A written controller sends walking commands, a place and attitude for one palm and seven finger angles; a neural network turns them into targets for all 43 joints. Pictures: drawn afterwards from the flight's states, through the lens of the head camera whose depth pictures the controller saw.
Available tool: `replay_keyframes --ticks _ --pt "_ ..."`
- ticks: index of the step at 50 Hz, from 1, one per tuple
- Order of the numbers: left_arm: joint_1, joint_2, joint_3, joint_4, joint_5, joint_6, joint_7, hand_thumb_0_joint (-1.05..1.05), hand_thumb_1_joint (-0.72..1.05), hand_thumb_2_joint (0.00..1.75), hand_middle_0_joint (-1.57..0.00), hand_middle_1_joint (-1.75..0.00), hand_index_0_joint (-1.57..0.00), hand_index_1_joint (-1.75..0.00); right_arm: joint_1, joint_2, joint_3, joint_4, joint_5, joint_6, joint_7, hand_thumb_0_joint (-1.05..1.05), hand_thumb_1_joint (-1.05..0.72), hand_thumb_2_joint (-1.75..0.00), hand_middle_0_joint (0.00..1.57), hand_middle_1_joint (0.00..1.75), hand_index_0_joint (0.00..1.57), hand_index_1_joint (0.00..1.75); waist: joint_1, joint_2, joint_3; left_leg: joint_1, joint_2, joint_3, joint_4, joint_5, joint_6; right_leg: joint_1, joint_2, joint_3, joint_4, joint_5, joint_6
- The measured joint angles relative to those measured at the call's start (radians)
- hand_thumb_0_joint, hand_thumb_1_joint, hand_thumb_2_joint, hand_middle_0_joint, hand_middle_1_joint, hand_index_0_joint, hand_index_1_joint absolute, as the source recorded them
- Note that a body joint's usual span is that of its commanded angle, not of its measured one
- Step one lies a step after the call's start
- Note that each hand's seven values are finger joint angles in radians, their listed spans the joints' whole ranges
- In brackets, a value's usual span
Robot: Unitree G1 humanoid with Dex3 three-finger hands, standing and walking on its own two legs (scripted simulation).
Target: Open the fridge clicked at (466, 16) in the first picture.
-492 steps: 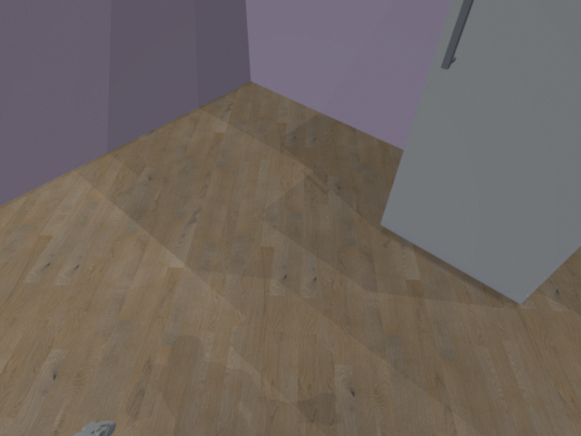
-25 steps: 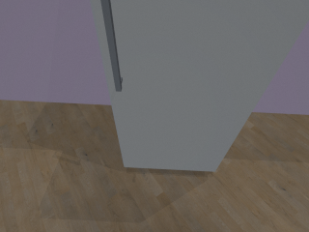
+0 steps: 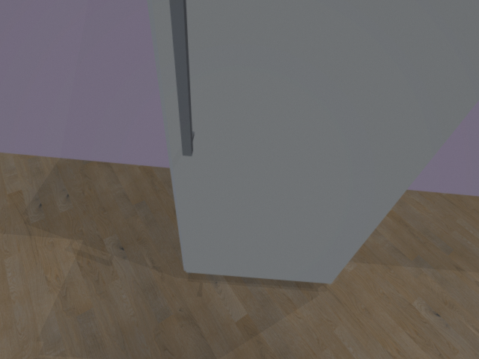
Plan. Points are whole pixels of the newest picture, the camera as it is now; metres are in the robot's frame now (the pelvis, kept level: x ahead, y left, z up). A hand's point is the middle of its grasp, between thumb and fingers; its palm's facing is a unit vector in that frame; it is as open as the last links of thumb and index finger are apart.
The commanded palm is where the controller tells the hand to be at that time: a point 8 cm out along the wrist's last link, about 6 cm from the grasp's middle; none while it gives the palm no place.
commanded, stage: come to a stop and stand still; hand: left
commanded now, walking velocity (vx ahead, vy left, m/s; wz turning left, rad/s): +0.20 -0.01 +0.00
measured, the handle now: (183, 47) +0.51 +0.15 +0.27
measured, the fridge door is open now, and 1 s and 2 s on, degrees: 0 0 0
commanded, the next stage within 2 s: look again from close up in 1.66 s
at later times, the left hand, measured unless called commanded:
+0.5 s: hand out of the picture +0.15 +0.16 -0.18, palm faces +0.07 -0.98 -0.19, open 7.4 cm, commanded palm none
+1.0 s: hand out of the picture -0.01 +0.14 -0.16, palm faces +0.07 -0.98 -0.18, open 7.4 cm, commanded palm none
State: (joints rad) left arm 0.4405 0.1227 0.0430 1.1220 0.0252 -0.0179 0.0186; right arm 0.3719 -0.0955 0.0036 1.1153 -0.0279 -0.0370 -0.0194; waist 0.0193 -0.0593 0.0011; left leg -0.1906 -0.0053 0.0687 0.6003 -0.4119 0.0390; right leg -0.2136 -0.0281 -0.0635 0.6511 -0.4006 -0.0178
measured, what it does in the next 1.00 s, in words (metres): steps on the spot: right foot, then left foot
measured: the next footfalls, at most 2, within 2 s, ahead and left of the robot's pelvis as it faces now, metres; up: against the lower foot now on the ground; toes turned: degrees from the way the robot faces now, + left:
right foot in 0.28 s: +0.18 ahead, -0.14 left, +0.00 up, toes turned -5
left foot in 0.54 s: +0.09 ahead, +0.10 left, +0.00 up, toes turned +8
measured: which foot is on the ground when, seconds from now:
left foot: down 0.00-0.30, up 0.32-0.52, down 0.54-1.00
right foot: up 0.00-0.26, down 0.28-0.54, up 0.56-0.78, down 0.80-1.00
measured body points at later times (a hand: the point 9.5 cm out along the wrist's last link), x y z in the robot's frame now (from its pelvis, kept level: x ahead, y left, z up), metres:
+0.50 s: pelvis +0.05 -0.01 -0.01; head +0.09 +0.00 +0.44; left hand +0.15 +0.22 -0.16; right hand +0.07 -0.25 -0.15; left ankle +0.03 +0.09 -0.71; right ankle +0.15 -0.14 -0.73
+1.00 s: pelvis +0.04 -0.01 +0.01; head +0.05 -0.01 +0.46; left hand -0.01 +0.20 -0.15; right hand +0.09 -0.24 -0.14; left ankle +0.05 +0.09 -0.73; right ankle +0.04 -0.13 -0.73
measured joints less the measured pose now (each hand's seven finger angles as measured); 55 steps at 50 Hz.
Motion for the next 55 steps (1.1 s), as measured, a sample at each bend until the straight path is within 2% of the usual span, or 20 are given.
replay_keyframes --ticks 3,6,8,11,13,14,19,21,24,26,27,29,31,33,37,40,41,45,48,55 --pt "-0.023 -0.002 -0.003 0.016 0.003 0.014 -0.002 0.01 0.91 0.9 -0.2 -0.3 -0.2 -0.3 0.008 0.005 0.005 -0.008 -0.005 -0.028 -0.017 0.01 -0.91 -0.89 0.2 0.3 0.19 0.3 -0.023 0.008 0.016 0.046 0.001 0.018 -0.047 0.001 0.012 -0.117 0.001 -0.012 0.287 -0.085 -0.01" --pt "-0.09 0.01 0.003 -0.007 0.004 0.017 -0.01 0.01 0.91 0.9 -0.2 -0.3 -0.2 -0.3 0.034 0.02 0.011 0.0 -0.008 -0.038 -0.022 0.01 -0.91 -0.89 0.2 0.3 0.19 0.3 -0.042 0.018 0.038 0.093 0.003 0.009 -0.125 0.029 0.008 -0.221 -0.01 -0.031 0.389 -0.066 -0.006" --pt "-0.147 0.02 0.004 -0.031 0.01 0.023 -0.001 0.02 0.92 0.9 -0.2 -0.3 -0.2 -0.3 0.052 0.028 0.014 0.014 -0.008 -0.034 -0.025 0.0 -0.91 -0.89 0.2 0.3 0.2 0.3 -0.045 0.026 0.056 0.121 0.005 0.0 -0.172 0.047 0.002 -0.266 -0.02 -0.032 0.346 -0.011 0.0" --pt "-0.218 0.053 0.012 -0.061 0.002 0.021 0.006 0.04 0.96 0.9 -0.2 -0.3 -0.2 -0.3 0.07 0.036 0.016 0.036 -0.006 -0.016 -0.03 0.01 -0.91 -0.89 0.2 0.3 0.2 0.3 -0.05 0.042 0.091 0.15 0.01 -0.015 -0.19 0.042 -0.013 -0.262 -0.025 -0.029 0.144 0.097 0.003" --pt "-0.25 0.068 0.013 -0.086 -0.001 0.006 0.006 0.04 0.96 0.9 -0.2 -0.3 -0.2 -0.3 0.081 0.035 0.01 0.047 0.002 -0.002 -0.028 0.01 -0.9 -0.89 0.2 0.3 0.2 0.3 -0.049 0.05 0.11 0.158 0.011 -0.024 -0.153 0.01 -0.023 -0.213 -0.024 -0.028 -0.021 0.219 0.005" --pt "-0.258 0.079 0.012 -0.101 0.0 -0.004 0.006 0.04 0.96 0.9 -0.2 -0.3 -0.2 -0.3 0.091 0.035 0.006 0.048 0.007 0.005 -0.026 0.01 -0.9 -0.89 0.2 0.3 0.2 0.3 -0.049 0.043 0.112 0.152 0.004 -0.028 -0.113 -0.016 -0.028 -0.185 -0.032 -0.025 -0.079 0.329 0.002" --pt "-0.32 0.073 0.014 -0.139 0.0 -0.017 0.024 0.02 0.94 0.9 -0.2 -0.3 -0.2 -0.3 0.019 -0.005 -0.033 0.026 0.024 0.049 -0.023 0.01 -0.9 -0.89 0.2 0.3 0.2 0.3 -0.059 0.06 0.134 -0.057 0.0 -0.054 0.319 -0.173 -0.04 -0.183 -0.045 -0.059 -0.015 0.182 -0.006" --pt "-0.336 0.064 0.013 -0.151 0.004 -0.001 0.03 0.01 0.93 0.9 -0.2 -0.3 -0.2 -0.3 -0.033 -0.023 -0.043 0.002 0.022 0.058 -0.022 0.01 -0.91 -0.89 0.2 0.3 0.2 0.3 -0.056 0.046 0.134 -0.125 0.001 -0.043 0.378 -0.18 -0.044 -0.182 -0.053 -0.06 -0.025 0.196 0.001" --pt "-0.341 0.05 0.01 -0.161 0.009 0.024 0.026 0.01 0.92 0.9 -0.2 -0.3 -0.2 -0.3 -0.096 -0.044 -0.052 -0.046 0.014 0.056 -0.015 0.01 -0.91 -0.89 0.2 0.3 0.19 0.3 -0.049 0.022 0.116 -0.162 0.015 -0.012 0.295 -0.092 -0.054 -0.192 -0.06 -0.056 -0.032 0.212 0.007" --pt "-0.331 0.041 0.009 -0.164 0.008 0.039 0.02 0.01 0.92 0.9 -0.2 -0.3 -0.2 -0.3 -0.121 -0.053 -0.054 -0.079 0.011 0.046 -0.011 0.01 -0.91 -0.89 0.2 0.3 0.19 0.3 -0.045 0.008 0.096 -0.134 0.02 0.009 0.15 -0.001 -0.056 -0.206 -0.062 -0.048 -0.015 0.212 0.016" --pt "-0.324 0.036 0.008 -0.166 0.004 0.048 0.016 0.01 0.91 0.9 -0.2 -0.3 -0.2 -0.3 -0.126 -0.057 -0.054 -0.094 0.008 0.038 -0.01 0.01 -0.91 -0.89 0.2 0.3 0.19 0.3 -0.043 0.006 0.085 -0.121 0.023 0.014 0.092 0.046 -0.034 -0.218 -0.062 -0.046 0.005 0.203 0.019" --pt "-0.311 0.037 0.022 -0.168 -0.007 0.064 0.018 0.0 0.93 0.9 -0.2 -0.3 -0.2 -0.3 -0.135 -0.049 -0.052 -0.114 -0.002 0.034 -0.01 0.01 -0.91 -0.89 0.19 0.3 0.19 0.3 -0.035 -0.009 0.07 -0.123 0.018 0.024 0.095 0.063 -0.002 -0.242 -0.048 -0.01 0.08 0.08 0.022" --pt "-0.295 0.049 0.026 -0.163 0.002 0.069 0.011 -0.01 0.93 0.9 -0.2 -0.3 -0.2 -0.3 -0.138 -0.037 -0.042 -0.121 -0.008 0.031 -0.011 0.01 -0.91 -0.89 0.19 0.3 0.19 0.3 -0.026 -0.018 0.051 -0.105 0.011 0.027 0.049 0.08 0.008 -0.26 -0.023 0.039 0.192 0.036 0.02" --pt "-0.269 0.057 0.025 -0.153 0.006 0.061 0.005 -0.01 0.93 0.9 -0.2 -0.3 -0.2 -0.3 -0.141 -0.031 -0.035 -0.116 -0.009 0.028 -0.014 0.01 -0.92 -0.89 0.2 0.3 0.19 0.3 -0.014 -0.018 0.032 -0.08 0.005 0.028 -0.017 0.114 0.008 -0.246 -0.009 0.058 0.246 0.04 0.023" --pt "-0.2 0.059 0.011 -0.118 0.005 0.045 0.002 0.0 0.93 0.9 -0.2 -0.3 -0.2 -0.3 -0.154 -0.043 -0.032 -0.107 -0.009 0.023 -0.013 0.01 -0.93 -0.89 0.2 0.3 0.2 0.3 -0.002 0.005 0.01 -0.043 0.003 0.033 -0.109 0.161 0.008 -0.123 -0.009 0.038 0.091 0.014 0.036" --pt "-0.158 0.059 -0.003 -0.079 0.001 0.03 0.005 0.0 0.92 0.9 -0.2 -0.3 -0.2 -0.3 -0.16 -0.044 -0.026 -0.099 -0.001 0.018 -0.01 0.01 -0.92 -0.89 0.2 0.3 0.2 0.3 0.0 0.007 0.007 -0.046 -0.004 0.045 -0.108 0.161 0.0 -0.006 -0.017 0.038 -0.135 0.116 0.035" --pt "-0.153 0.051 -0.009 -0.059 -0.001 0.025 0.008 0.0 0.92 0.9 -0.2 -0.3 -0.2 -0.3 -0.168 -0.047 -0.027 -0.089 0.004 0.017 -0.011 0.01 -0.92 -0.89 0.2 0.3 0.2 0.3 0.001 0.022 0.015 -0.044 0.005 0.045 -0.104 0.158 -0.004 0.006 -0.008 0.037 -0.156 0.126 0.031" --pt "-0.113 0.024 -0.034 -0.009 -0.006 0.011 0.007 0.01 0.92 0.9 -0.2 -0.3 -0.2 -0.3 -0.171 -0.065 -0.027 -0.057 0.012 0.02 -0.012 0.0 -0.94 -0.89 0.2 0.3 0.2 0.3 -0.009 0.054 0.026 -0.014 0.019 0.037 -0.149 0.185 -0.015 0.034 0.009 0.028 -0.197 0.147 0.022" --pt "-0.083 0.007 -0.054 -0.006 -0.002 0.003 0.025 0.01 0.91 0.9 -0.2 -0.3 -0.2 -0.3 -0.151 -0.083 -0.018 -0.07 0.012 0.034 0.001 0.0 -0.94 -0.89 0.2 0.3 0.2 0.3 -0.011 0.073 0.026 -0.048 0.039 0.03 -0.1 0.168 -0.02 0.018 0.026 0.022 -0.188 0.149 0.016" --pt "-0.07 -0.002 -0.069 -0.01 -0.006 -0.004 0.017 0.01 0.91 0.9 -0.2 -0.3 -0.2 -0.3 -0.08 -0.086 -0.002 -0.073 0.007 0.035 0.007 0.01 -0.92 -0.89 0.2 0.3 0.19 0.3 -0.019 0.093 0.015 -0.058 0.027 0.027 -0.071 0.153 -0.015 -0.004 0.013 0.02 -0.125 0.114 0.013"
